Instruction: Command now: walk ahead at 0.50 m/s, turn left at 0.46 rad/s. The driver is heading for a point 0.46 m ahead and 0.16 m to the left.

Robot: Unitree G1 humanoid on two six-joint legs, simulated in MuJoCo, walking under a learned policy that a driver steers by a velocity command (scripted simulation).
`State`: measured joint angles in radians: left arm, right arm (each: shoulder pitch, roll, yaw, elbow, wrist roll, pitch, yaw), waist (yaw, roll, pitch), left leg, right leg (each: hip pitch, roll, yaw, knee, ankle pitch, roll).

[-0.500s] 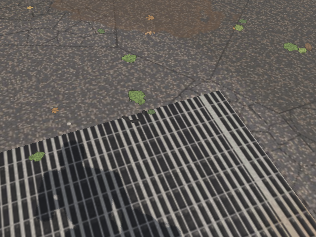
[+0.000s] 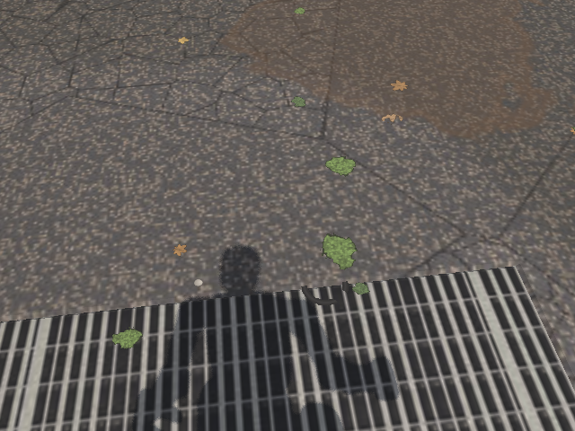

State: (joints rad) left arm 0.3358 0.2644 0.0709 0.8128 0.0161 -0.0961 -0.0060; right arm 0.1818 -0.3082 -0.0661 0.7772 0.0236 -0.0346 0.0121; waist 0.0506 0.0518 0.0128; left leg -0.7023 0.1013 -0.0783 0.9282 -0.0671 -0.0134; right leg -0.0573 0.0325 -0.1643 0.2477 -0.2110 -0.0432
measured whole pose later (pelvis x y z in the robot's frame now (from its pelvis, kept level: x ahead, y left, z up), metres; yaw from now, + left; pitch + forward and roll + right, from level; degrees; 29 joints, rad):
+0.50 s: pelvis +0.27 +0.08 +0.00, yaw +17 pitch +2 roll +0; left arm 0.09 0.30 0.06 0.70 0.02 -0.09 0.00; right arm 0.30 -0.28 -0.07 0.72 0.01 -0.04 0.00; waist -0.04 -0.03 0.05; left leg -0.19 -0.11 -0.07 0.35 -0.18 0.09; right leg -0.66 -0.11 0.08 0.87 -0.16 0.06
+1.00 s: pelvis +0.44 +0.08 -0.02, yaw +22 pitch +0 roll -1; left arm 0.13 0.21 0.01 0.81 0.02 -0.01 -0.01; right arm 0.24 -0.26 -0.05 0.80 -0.02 0.04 -0.03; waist 0.00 0.01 0.04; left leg -0.27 0.04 -0.06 0.57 -0.28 -0.03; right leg -0.36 0.03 -0.02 0.51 -0.15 -0.03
